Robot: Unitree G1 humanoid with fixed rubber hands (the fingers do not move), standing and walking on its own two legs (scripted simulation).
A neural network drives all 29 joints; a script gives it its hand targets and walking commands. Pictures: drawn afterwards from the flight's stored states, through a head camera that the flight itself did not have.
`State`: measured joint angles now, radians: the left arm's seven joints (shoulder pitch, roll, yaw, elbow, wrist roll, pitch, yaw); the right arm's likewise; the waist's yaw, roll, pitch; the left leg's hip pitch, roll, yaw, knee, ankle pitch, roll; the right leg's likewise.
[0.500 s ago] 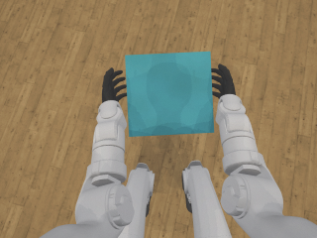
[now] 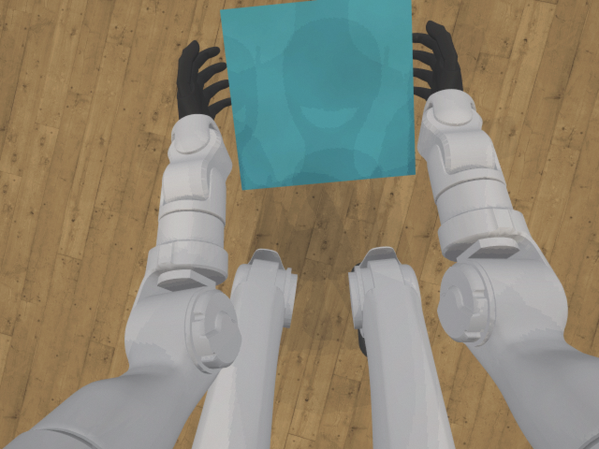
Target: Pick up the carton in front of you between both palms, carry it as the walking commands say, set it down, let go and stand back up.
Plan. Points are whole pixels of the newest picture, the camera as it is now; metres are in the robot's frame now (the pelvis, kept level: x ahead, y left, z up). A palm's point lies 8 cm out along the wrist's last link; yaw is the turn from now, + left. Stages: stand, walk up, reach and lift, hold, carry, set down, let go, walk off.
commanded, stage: set down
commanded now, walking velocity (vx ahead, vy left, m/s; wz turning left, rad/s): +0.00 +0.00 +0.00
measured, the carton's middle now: (316, 107) +0.52 -0.01 -0.22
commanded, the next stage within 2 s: none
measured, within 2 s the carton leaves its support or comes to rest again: rests again in 0.92 s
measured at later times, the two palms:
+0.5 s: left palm (221, 120) +0.51 +0.14 -0.23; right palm (411, 92) +0.54 -0.15 -0.23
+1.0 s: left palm (219, 114) +0.52 +0.15 -0.24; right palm (414, 90) +0.54 -0.16 -0.25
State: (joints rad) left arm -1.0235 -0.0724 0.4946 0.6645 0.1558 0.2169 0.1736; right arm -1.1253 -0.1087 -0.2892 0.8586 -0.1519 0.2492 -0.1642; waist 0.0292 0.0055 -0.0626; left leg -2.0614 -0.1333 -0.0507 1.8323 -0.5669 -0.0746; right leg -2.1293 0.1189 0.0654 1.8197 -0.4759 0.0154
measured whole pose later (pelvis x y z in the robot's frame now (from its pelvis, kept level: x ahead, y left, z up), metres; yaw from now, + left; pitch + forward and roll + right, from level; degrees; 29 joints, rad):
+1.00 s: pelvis +0.00 +0.00 -0.09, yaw +2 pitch +40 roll +3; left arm -1.29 0.05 0.52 0.88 0.13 0.15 0.10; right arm -1.40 -0.26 -0.33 1.07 -0.16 0.17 -0.01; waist 0.00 0.03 0.21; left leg -2.24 -0.17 -0.02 2.17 -0.64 -0.08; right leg -2.29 0.07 0.04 2.17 -0.57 0.01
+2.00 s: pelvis -0.01 +0.00 -0.09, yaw +2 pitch +36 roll +2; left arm -1.24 0.24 0.16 0.87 -0.21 0.11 0.19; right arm -1.36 -0.45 -0.06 1.03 0.20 0.10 -0.05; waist 0.02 0.03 0.27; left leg -2.18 -0.08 0.01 2.15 -0.60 -0.03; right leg -2.22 0.02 0.01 2.15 -0.55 -0.02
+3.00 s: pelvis +0.04 +0.00 +0.18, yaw +0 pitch +43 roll +2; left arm -0.83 0.14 0.29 0.71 0.05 0.12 0.05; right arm -0.94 -0.29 -0.28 0.85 -0.08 0.12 0.04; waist 0.02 0.00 -0.09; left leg -1.49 -0.05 -0.04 1.09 -0.36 -0.02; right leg -1.52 0.05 0.04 1.09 -0.32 -0.02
